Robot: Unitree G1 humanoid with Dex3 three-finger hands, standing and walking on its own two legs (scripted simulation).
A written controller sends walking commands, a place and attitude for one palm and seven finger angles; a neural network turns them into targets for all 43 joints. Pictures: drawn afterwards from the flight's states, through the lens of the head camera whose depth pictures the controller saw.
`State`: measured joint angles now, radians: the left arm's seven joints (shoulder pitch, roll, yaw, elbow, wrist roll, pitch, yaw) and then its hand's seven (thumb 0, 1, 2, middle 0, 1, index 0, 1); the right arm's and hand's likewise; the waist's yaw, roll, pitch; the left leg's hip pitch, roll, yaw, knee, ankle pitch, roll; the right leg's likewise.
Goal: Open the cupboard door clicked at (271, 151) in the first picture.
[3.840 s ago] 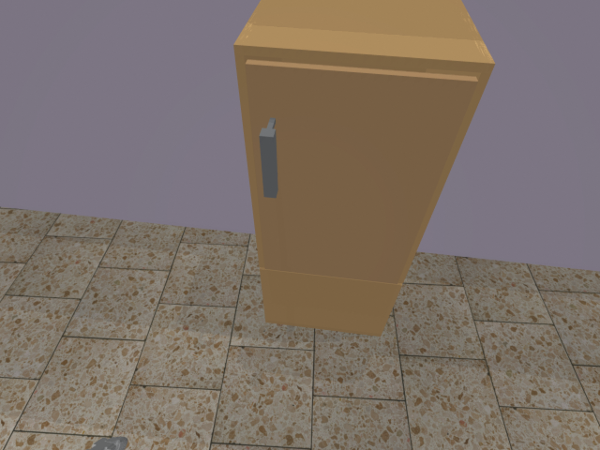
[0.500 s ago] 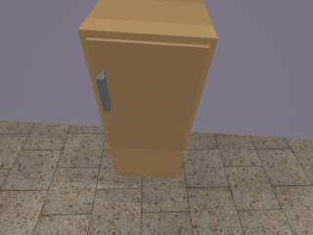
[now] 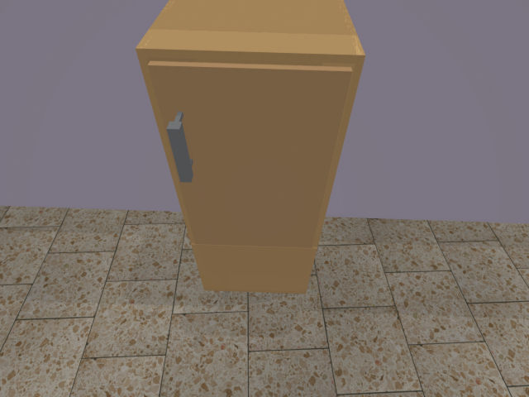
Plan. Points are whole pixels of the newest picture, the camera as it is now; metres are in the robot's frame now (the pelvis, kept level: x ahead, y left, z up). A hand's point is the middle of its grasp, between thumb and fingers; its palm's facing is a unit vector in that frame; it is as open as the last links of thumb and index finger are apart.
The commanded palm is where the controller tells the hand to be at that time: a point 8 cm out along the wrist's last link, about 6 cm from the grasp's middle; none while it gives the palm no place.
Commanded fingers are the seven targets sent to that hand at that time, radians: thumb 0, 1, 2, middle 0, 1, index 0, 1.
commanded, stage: look again from close up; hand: left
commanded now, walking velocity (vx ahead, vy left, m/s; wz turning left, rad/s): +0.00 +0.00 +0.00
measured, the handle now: (183, 147) +0.59 +0.22 +0.03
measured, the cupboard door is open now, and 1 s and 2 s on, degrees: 0 0 0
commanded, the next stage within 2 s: raise the hand with hooked fingers in 0.50 s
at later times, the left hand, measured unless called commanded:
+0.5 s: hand out of the picture +0.03 +0.18 -0.17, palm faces +0.03 -0.98 -0.22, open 7.3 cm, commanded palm none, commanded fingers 0.00 0.90 0.90 -0.20 -0.30 -0.20 -0.30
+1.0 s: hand (155, 375) +0.16 +0.18 -0.06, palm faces +0.02 -1.00 +0.00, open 8.4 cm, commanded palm +0.14 +0.25 -0.05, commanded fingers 0.00 0.41 0.69 -0.23 -0.62 -0.23 -0.62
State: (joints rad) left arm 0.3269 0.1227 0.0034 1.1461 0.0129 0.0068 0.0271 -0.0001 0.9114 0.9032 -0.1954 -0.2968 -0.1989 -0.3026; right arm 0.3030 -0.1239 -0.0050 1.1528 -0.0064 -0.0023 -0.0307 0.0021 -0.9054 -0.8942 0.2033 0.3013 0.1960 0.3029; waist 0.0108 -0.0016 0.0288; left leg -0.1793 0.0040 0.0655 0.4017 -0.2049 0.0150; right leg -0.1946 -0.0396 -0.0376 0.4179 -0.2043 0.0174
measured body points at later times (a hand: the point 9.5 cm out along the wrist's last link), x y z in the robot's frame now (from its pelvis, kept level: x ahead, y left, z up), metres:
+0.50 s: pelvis +0.02 +0.00 -0.01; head +0.02 -0.01 +0.44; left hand +0.03 +0.23 -0.16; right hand +0.03 -0.22 -0.17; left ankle +0.01 +0.11 -0.74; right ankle +0.01 -0.13 -0.74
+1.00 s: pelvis -0.01 -0.02 -0.07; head +0.03 -0.01 +0.37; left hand +0.16 +0.23 -0.06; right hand +0.23 -0.27 -0.10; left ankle +0.01 +0.11 -0.74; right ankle +0.01 -0.13 -0.74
